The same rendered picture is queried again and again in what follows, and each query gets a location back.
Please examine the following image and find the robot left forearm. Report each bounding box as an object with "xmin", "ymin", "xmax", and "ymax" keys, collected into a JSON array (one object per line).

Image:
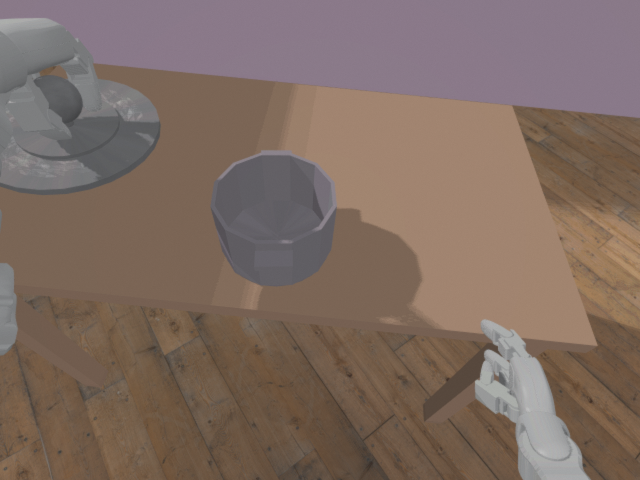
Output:
[{"xmin": 0, "ymin": 31, "xmax": 27, "ymax": 230}]

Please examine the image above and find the lid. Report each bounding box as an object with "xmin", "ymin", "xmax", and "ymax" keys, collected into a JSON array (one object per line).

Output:
[{"xmin": 0, "ymin": 79, "xmax": 161, "ymax": 195}]

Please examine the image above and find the knob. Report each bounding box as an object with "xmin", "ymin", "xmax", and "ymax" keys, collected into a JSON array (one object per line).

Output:
[{"xmin": 33, "ymin": 75, "xmax": 83, "ymax": 124}]

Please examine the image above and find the pot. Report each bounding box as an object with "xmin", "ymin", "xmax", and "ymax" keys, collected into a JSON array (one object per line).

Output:
[{"xmin": 210, "ymin": 150, "xmax": 337, "ymax": 286}]

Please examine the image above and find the right robot hand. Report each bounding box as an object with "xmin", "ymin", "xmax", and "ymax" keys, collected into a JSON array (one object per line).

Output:
[{"xmin": 475, "ymin": 319, "xmax": 556, "ymax": 424}]

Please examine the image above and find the table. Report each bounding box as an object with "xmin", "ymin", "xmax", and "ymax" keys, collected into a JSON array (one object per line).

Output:
[{"xmin": 0, "ymin": 64, "xmax": 598, "ymax": 424}]

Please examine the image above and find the left robot hand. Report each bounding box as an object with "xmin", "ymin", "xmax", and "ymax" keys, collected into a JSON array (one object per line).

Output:
[{"xmin": 0, "ymin": 18, "xmax": 102, "ymax": 140}]

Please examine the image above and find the robot right forearm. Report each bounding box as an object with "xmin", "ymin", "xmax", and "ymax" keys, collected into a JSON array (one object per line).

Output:
[{"xmin": 515, "ymin": 411, "xmax": 591, "ymax": 480}]

